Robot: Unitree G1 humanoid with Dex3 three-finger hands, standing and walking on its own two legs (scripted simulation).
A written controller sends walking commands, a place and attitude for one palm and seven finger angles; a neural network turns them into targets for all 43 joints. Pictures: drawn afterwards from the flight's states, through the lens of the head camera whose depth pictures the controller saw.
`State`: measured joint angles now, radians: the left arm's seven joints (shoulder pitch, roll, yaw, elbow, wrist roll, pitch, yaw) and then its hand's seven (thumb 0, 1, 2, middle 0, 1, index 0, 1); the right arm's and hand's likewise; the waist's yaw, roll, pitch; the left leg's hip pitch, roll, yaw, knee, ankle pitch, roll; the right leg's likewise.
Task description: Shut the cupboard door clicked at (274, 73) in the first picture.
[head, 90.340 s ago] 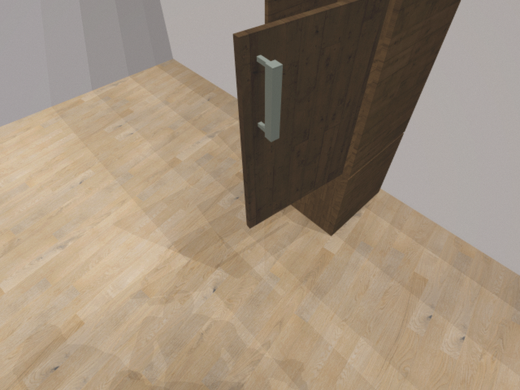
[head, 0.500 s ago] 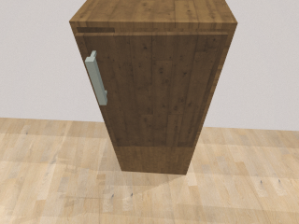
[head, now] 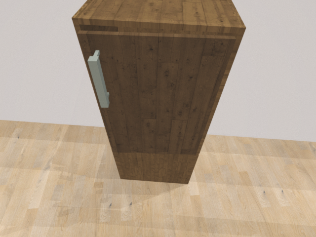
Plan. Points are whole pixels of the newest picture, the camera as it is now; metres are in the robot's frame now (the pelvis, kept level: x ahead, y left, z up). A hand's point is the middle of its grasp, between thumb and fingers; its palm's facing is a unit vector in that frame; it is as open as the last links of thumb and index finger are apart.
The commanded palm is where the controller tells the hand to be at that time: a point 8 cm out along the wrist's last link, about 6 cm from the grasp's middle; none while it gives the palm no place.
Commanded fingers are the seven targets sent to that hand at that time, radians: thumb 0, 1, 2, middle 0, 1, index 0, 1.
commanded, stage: look again from close up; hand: left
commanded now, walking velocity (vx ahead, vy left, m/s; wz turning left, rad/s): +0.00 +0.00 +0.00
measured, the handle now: (101, 80) +0.51 +0.20 +0.11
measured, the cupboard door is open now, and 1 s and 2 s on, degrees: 3 3 3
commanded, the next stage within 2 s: raise the hand and make a fist in 0.50 s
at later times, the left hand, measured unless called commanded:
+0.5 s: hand out of the picture +0.05 +0.21 -0.18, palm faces +0.00 -0.97 -0.22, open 7.3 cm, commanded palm none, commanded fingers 0.00 0.90 0.90 -0.20 -0.30 -0.20 -0.30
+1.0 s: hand (81, 229) +0.15 +0.20 -0.06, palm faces +0.05 -1.00 +0.02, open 6.2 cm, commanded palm +0.13 +0.26 -0.03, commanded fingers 0.00 0.90 0.90 -0.57 -0.70 -0.57 -0.70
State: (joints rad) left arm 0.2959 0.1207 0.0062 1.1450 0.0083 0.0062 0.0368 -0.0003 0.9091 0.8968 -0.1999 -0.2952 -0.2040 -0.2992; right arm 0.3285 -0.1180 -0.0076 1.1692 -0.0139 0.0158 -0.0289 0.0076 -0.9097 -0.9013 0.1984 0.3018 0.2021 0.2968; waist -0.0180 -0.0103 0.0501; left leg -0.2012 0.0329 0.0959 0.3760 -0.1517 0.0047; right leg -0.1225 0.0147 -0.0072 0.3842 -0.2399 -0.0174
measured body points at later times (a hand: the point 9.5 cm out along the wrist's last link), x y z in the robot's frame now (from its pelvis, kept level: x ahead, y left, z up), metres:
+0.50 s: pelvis +0.02 +0.03 -0.01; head +0.03 +0.03 +0.44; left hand +0.05 +0.26 -0.16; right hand +0.05 -0.21 -0.16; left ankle +0.03 +0.12 -0.74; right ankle -0.02 -0.11 -0.74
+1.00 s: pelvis -0.01 -0.01 -0.07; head +0.03 +0.01 +0.38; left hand +0.15 +0.25 -0.06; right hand +0.22 -0.24 -0.11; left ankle +0.03 +0.12 -0.74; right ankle +0.00 -0.10 -0.74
